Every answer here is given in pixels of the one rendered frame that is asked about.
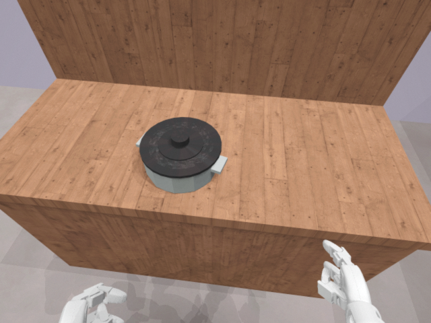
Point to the pot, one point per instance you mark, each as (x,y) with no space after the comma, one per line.
(184,185)

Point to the right robot forearm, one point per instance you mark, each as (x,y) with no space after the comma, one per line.
(362,312)

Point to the robot right hand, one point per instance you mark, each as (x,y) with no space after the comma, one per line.
(348,283)

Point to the table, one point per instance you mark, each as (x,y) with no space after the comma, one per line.
(294,88)

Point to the robot left hand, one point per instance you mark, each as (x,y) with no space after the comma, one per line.
(75,311)

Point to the lid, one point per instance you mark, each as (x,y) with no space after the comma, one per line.
(163,158)

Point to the knob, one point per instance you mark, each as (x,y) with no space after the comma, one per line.
(180,138)

